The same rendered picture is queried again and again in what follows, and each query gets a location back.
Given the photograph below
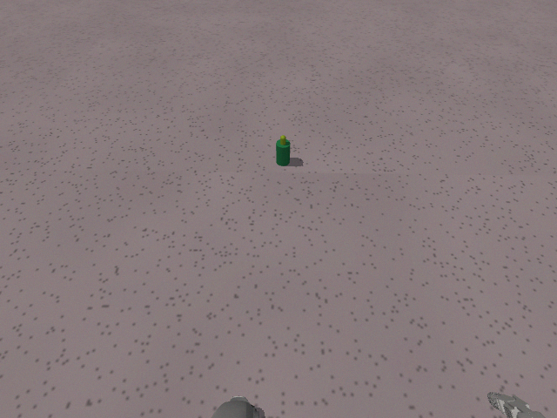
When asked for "bottle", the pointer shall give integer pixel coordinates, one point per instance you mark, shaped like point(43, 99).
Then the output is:
point(283, 151)

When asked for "right robot hand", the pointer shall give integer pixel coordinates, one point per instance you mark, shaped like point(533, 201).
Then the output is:
point(512, 407)

